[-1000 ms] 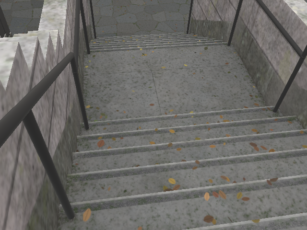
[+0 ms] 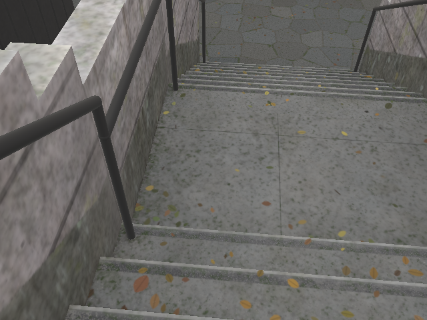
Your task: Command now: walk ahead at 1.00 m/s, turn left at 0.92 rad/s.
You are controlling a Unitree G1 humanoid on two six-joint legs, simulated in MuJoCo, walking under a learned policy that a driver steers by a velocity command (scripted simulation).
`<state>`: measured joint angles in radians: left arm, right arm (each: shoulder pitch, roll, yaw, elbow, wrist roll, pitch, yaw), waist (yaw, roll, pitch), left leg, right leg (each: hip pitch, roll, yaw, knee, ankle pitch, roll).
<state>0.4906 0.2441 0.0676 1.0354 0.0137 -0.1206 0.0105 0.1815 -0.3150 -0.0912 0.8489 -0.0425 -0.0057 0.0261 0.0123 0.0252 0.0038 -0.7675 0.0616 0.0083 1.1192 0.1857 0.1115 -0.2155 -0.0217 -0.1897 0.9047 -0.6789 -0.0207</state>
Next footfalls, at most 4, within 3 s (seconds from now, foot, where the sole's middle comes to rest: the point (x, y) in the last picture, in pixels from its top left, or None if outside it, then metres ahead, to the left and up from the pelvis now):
0.16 left None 0.23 0.04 -0.89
0.48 right None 0.53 -0.09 -1.06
0.78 left None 0.60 0.24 -1.06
1.24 right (225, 289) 0.84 -0.02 -1.23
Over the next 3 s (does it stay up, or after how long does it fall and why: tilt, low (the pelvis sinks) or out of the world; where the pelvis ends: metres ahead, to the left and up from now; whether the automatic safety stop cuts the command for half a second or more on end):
stays up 1.21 -0.14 -0.67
